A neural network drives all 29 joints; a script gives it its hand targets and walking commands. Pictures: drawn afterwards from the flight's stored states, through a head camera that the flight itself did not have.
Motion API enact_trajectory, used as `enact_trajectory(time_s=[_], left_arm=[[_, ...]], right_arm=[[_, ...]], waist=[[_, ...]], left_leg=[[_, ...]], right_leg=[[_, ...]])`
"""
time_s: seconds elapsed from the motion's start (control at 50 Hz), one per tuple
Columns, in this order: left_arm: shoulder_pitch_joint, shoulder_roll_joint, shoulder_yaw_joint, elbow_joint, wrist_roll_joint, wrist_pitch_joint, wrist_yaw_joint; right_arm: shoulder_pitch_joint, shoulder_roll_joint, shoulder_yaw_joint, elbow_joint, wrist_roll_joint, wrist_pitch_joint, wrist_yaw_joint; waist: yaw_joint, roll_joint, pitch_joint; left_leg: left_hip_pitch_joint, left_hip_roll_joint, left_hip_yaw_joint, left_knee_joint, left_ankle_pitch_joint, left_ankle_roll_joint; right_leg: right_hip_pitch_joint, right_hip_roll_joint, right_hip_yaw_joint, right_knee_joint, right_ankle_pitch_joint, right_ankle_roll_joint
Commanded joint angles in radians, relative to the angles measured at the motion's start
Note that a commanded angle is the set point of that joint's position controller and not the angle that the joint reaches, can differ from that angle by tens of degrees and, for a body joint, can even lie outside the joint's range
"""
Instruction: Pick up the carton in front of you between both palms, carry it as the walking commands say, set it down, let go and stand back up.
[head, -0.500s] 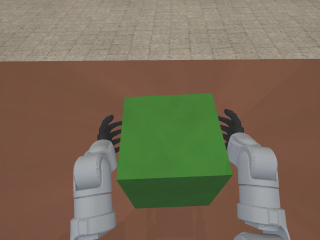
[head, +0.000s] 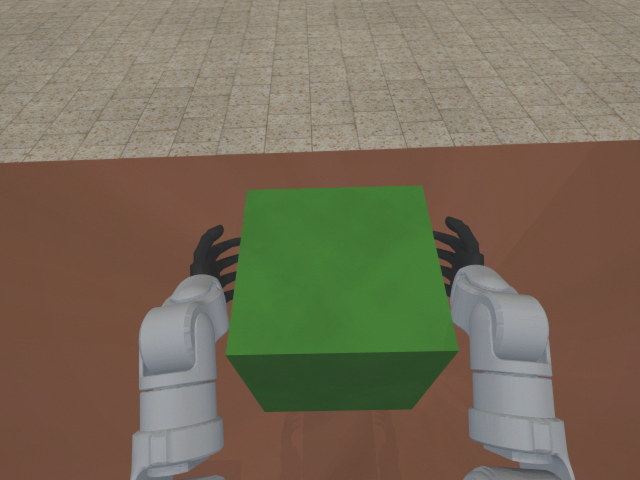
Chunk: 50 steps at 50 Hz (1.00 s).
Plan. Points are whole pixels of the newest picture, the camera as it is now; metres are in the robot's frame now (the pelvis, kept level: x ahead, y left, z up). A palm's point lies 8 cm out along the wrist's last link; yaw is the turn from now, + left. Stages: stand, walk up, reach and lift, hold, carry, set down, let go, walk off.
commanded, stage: carry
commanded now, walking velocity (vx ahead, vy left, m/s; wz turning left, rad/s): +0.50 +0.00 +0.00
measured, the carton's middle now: (336, 308) +0.33 -0.01 +0.03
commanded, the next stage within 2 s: none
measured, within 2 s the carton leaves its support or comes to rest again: neither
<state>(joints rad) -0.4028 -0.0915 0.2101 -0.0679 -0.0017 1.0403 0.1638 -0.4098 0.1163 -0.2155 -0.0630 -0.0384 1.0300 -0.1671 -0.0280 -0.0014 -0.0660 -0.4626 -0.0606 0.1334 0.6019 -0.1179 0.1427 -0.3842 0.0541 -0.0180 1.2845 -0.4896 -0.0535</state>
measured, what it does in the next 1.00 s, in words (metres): goes down: right foot 0.03 m lower, then left foot 0.03 m lower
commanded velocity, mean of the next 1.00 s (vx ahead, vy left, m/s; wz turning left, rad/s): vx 0.50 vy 0.00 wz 0.00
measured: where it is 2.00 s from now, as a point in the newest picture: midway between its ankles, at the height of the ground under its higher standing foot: (319, 257)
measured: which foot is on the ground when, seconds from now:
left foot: down 0.00-0.40, up 0.42-0.90, down 0.92-1.00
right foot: up 0.00-0.38, down 0.40-0.90, up 0.92-1.00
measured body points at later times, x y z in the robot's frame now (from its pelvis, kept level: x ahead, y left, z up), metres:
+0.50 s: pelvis +0.32 -0.03 -0.04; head +0.33 -0.04 +0.41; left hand +0.65 +0.13 +0.06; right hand +0.67 -0.17 +0.05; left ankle +0.15 +0.06 -0.64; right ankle +0.38 -0.08 -0.76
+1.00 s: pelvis +0.63 +0.01 -0.07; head +0.64 +0.01 +0.38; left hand +0.97 +0.16 +0.02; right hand +0.97 -0.15 +0.03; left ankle +0.70 +0.05 -0.79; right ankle +0.46 -0.09 -0.68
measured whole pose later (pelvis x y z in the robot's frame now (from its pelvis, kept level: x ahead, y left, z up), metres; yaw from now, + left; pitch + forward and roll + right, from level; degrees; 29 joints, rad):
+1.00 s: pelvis +0.63 +0.01 -0.07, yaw +0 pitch +4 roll +0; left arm -0.41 -0.08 0.21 -0.03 0.00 1.04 0.16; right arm -0.41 0.12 -0.22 -0.03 -0.05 1.02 -0.16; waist -0.01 -0.01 -0.08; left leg -0.48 -0.05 0.13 0.61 -0.10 0.13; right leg -0.34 0.06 -0.02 1.25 -0.51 -0.05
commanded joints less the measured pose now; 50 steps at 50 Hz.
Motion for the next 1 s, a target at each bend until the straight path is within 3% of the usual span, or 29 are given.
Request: enact_trajectory(time_s=[0.0,0.04,0.12,0.18,0.24,0.28,0.3,0.34,0.36,0.38,0.4,0.42,0.44,0.46,0.48,0.52,0.58,0.64,0.68,0.74,0.8,0.84,0.86,0.88,0.9,0.92,0.94,0.96,0.98], left_arm=[[-0.553,-0.750,-0.542,-0.093,-0.113,-0.018,-0.001],[-0.545,-0.779,-0.548,-0.079,-0.089,-0.036,-0.009],[-0.508,-0.785,-0.581,-0.074,-0.075,-0.066,-0.011],[-0.508,-0.769,-0.598,-0.109,-0.087,-0.074,-0.009],[-0.506,-0.734,-0.607,-0.136,-0.102,-0.065,-0.005],[-0.487,-0.702,-0.599,-0.138,-0.102,-0.050,-0.003],[-0.480,-0.684,-0.590,-0.135,-0.099,-0.041,-0.002],[-0.449,-0.648,-0.561,-0.109,-0.088,-0.027,0.001],[-0.435,-0.638,-0.546,-0.097,-0.079,-0.022,0.002],[-0.414,-0.624,-0.531,-0.085,-0.070,-0.016,0.002],[-0.430,-0.593,-0.511,-0.069,-0.062,-0.011,0.007],[-0.429,-0.599,-0.517,-0.051,-0.082,-0.008,0.014],[-0.415,-0.649,-0.533,-0.049,-0.099,-0.011,0.008],[-0.476,-0.702,-0.556,-0.082,-0.125,-0.017,-0.005],[-0.543,-0.750,-0.589,-0.112,-0.153,-0.023,-0.019],[-0.644,-0.823,-0.647,-0.144,-0.207,-0.044,-0.044],[-0.645,-0.839,-0.676,-0.145,-0.234,-0.070,-0.064],[-0.584,-0.813,-0.676,-0.133,-0.227,-0.080,-0.063],[-0.557,-0.789,-0.671,-0.139,-0.222,-0.082,-0.058],[-0.515,-0.745,-0.652,-0.140,-0.206,-0.074,-0.045],[-0.472,-0.705,-0.622,-0.113,-0.175,-0.055,-0.030],[-0.465,-0.691,-0.610,-0.092,-0.159,-0.041,-0.023],[-0.473,-0.688,-0.608,-0.084,-0.156,-0.033,-0.021],[-0.487,-0.685,-0.609,-0.074,-0.150,-0.028,-0.017],[-0.500,-0.682,-0.600,-0.066,-0.142,-0.022,-0.013],[-0.502,-0.695,-0.597,-0.047,-0.142,-0.012,-0.011],[-0.500,-0.681,-0.579,-0.060,-0.143,-0.007,-0.006],[-0.547,-0.713,-0.575,-0.067,-0.145,-0.008,-0.003],[-0.569,-0.749,-0.563,-0.068,-0.136,-0.014,-0.002]], right_arm=[[-0.590,0.752,0.620,-0.123,0.231,-0.013,0.035],[-0.645,0.801,0.657,-0.132,0.272,-0.036,0.057],[-0.592,0.797,0.667,-0.110,0.272,-0.060,0.067],[-0.557,0.773,0.660,-0.118,0.265,-0.066,0.062],[-0.517,0.732,0.648,-0.124,0.255,-0.058,0.052],[-0.484,0.702,0.635,-0.110,0.239,-0.048,0.044],[-0.475,0.690,0.630,-0.102,0.232,-0.041,0.040],[-0.475,0.677,0.622,-0.087,0.221,-0.026,0.033],[-0.484,0.671,0.616,-0.081,0.217,-0.019,0.029],[-0.505,0.658,0.610,-0.079,0.212,-0.012,0.024],[-0.506,0.669,0.606,-0.061,0.208,-0.001,0.019],[-0.480,0.660,0.583,-0.058,0.203,0.004,0.015],[-0.507,0.669,0.580,-0.074,0.198,0.005,0.010],[-0.539,0.704,0.570,-0.079,0.192,0.001,0.008],[-0.559,0.728,0.558,-0.081,0.177,-0.006,0.009],[-0.558,0.769,0.549,-0.073,0.149,-0.023,0.017],[-0.528,0.780,0.575,-0.062,0.134,-0.050,0.023],[-0.495,0.763,0.591,-0.075,0.130,-0.066,0.019],[-0.490,0.745,0.598,-0.100,0.136,-0.069,0.015],[-0.478,0.703,0.600,-0.126,0.141,-0.059,0.009],[-0.454,0.656,0.583,-0.121,0.132,-0.034,0.008],[-0.441,0.629,0.558,-0.104,0.122,-0.018,0.007],[-0.423,0.615,0.540,-0.083,0.113,-0.013,0.005],[-0.407,0.601,0.522,-0.067,0.103,-0.008,0.003],[-0.386,0.582,0.507,-0.053,0.095,-0.002,0.002],[-0.431,0.553,0.496,-0.036,0.087,0.000,-0.007],[-0.408,0.590,0.507,-0.011,0.112,0.001,-0.007],[-0.437,0.641,0.526,-0.022,0.140,-0.004,0.003],[-0.503,0.697,0.556,-0.052,0.169,-0.011,0.016]], waist=[[-0.008,0.020,-0.339],[0.006,0.043,-0.334],[-0.023,0.086,-0.342],[-0.039,0.095,-0.320],[-0.066,0.097,-0.293],[-0.075,0.109,-0.273],[-0.064,0.117,-0.269],[0.000,0.122,-0.306],[0.050,0.083,-0.345],[0.078,-0.005,-0.400],[0.068,-0.198,-0.468],[0.108,-0.304,-0.533],[0.114,-0.209,-0.482],[0.101,-0.126,-0.425],[0.082,-0.042,-0.372],[0.059,-0.021,-0.353],[0.063,-0.077,-0.358],[0.084,-0.089,-0.360],[0.096,-0.095,-0.346],[0.118,-0.096,-0.310],[0.138,-0.107,-0.264],[0.100,-0.125,-0.266],[0.054,-0.112,-0.302],[0.008,-0.074,-0.351],[0.006,0.042,-0.410],[-0.015,0.251,-0.487],[-0.049,0.250,-0.515],[-0.040,0.183,-0.445],[-0.029,0.079,-0.395]], left_leg=[[0.466,0.348,-0.501,-0.227,0.190,0.123],[0.393,0.315,-0.417,-0.245,0.205,0.097],[0.513,0.281,-0.314,-0.199,0.481,0.074],[0.557,0.225,-0.239,-0.175,0.602,0.036],[0.590,0.174,-0.184,-0.144,0.630,0.016],[0.594,0.161,-0.168,-0.123,0.583,0.011],[0.579,0.165,-0.159,-0.094,0.586,0.004],[0.536,0.168,-0.127,0.061,0.653,-0.030],[0.455,0.150,-0.085,0.222,0.574,-0.053],[0.257,0.120,-0.076,0.422,0.247,-0.064],[-0.030,0.022,-0.091,0.627,-0.403,-0.097],[-0.258,-0.044,-0.145,0.874,-0.496,-0.118],[-0.325,0.012,-0.174,0.868,-0.430,-0.089],[-0.324,0.038,-0.177,0.816,-0.371,-0.083],[-0.289,0.063,-0.166,0.750,-0.326,-0.087],[-0.205,0.098,-0.166,0.628,-0.285,-0.094],[-0.231,0.110,-0.137,0.487,-0.216,-0.107],[-0.294,0.110,-0.111,0.362,-0.088,-0.113],[-0.295,0.098,-0.084,0.260,0.013,-0.109],[-0.266,0.056,-0.030,0.089,0.129,-0.099],[-0.170,0.024,0.003,-0.096,0.236,-0.076],[0.005,0.008,0.009,-0.178,0.267,-0.043],[0.153,-0.002,0.022,-0.220,0.293,-0.036],[0.344,0.043,-0.004,-0.209,0.316,-0.038],[0.569,0.218,-0.192,-0.083,0.551,-0.047],[0.845,0.473,-0.586,-0.024,0.679,0.148],[0.842,0.474,-0.734,-0.111,0.324,0.218],[0.727,0.407,-0.682,-0.162,0.186,0.185],[0.615,0.376,-0.604,-0.185,0.158,0.147]], right_leg=[[-0.314,-0.086,0.053,-0.020,0.080,0.003],[-0.264,-0.100,0.027,-0.113,0.117,0.019],[-0.357,-0.100,-0.012,-0.291,0.250,0.031],[-0.358,-0.078,-0.049,-0.460,0.411,0.022],[-0.307,-0.036,-0.103,-0.649,0.544,0.007],[-0.234,-0.022,-0.119,-0.777,0.632,-0.009],[-0.170,-0.017,-0.121,-0.827,0.665,-0.022],[0.032,0.003,-0.138,-0.878,0.666,-0.042],[0.203,-0.019,-0.135,-0.911,0.696,-0.045],[0.420,-0.147,-0.002,-0.821,0.833,-0.039],[0.680,-0.405,0.322,-0.659,1.174,-0.136],[0.787,-0.484,0.581,-0.761,0.807,-0.299],[0.702,-0.423,0.586,-0.830,0.571,-0.280],[0.596,-0.375,0.509,-0.864,0.515,-0.242],[0.479,-0.356,0.432,-0.883,0.562,-0.216],[0.342,-0.328,0.351,-0.920,0.518,-0.186],[0.361,-0.302,0.261,-0.910,0.659,-0.177],[0.452,-0.277,0.193,-0.870,0.877,-0.152],[0.483,-0.239,0.144,-0.852,0.954,-0.131],[0.526,-0.187,0.091,-0.822,0.997,-0.115],[0.527,-0.171,0.064,-0.796,0.950,-0.105],[0.469,-0.177,0.041,-0.705,1.000,-0.079],[0.429,-0.165,0.004,-0.589,1.022,-0.051],[0.322,-0.139,-0.034,-0.419,0.882,-0.025],[0.099,-0.100,-0.046,-0.211,0.450,0.001],[-0.247,0.036,-0.011,0.068,-0.102,0.048],[-0.378,0.017,0.041,0.186,-0.099,0.030],[-0.410,-0.019,0.053,0.160,-0.038,0.001],[-0.381,-0.050,0.056,0.101,0.023,-0.003]])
